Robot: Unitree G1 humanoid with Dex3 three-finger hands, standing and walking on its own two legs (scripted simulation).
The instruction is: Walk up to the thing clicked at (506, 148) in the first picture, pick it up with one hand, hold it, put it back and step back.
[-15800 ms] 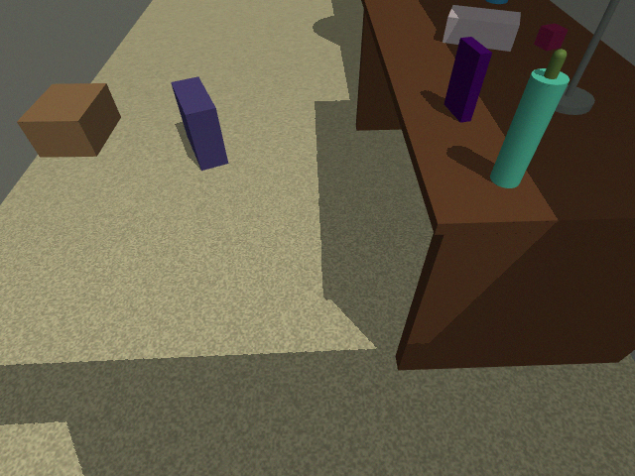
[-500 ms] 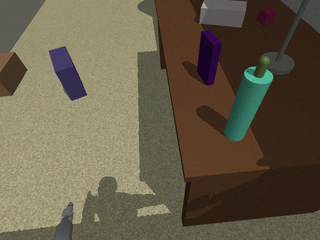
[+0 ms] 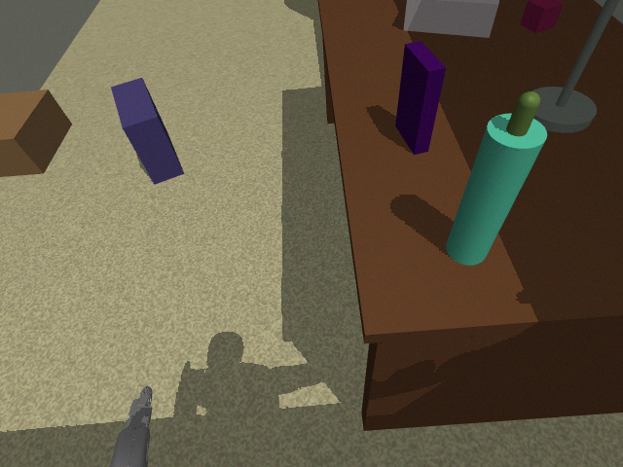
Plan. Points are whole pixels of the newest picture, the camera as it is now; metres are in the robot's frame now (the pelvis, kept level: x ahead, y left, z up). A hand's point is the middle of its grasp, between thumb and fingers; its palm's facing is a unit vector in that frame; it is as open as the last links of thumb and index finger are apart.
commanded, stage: go down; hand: right
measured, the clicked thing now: (491, 188) +0.46 -0.20 +0.09
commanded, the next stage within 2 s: approach in 0.90 s
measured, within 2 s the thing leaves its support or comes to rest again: neither
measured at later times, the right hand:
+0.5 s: hand out of the picture +0.38 -0.39 +0.14, palm faces +0.21 +0.98 +0.00, open 17.5 cm
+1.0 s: hand out of the picture +0.37 -0.38 +0.14, palm faces +0.21 +0.98 +0.00, open 17.6 cm
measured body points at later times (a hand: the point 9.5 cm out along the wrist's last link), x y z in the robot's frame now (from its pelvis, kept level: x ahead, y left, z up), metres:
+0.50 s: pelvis +0.00 -0.01 -0.01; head +0.05 -0.03 +0.44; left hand +0.15 +0.26 -0.07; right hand +0.36 -0.44 +0.14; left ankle -0.01 +0.14 -0.72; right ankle +0.01 -0.12 -0.72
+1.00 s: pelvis +0.00 +0.00 -0.01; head +0.05 -0.02 +0.44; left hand +0.15 +0.26 -0.07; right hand +0.35 -0.44 +0.14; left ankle -0.01 +0.14 -0.72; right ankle +0.01 -0.12 -0.72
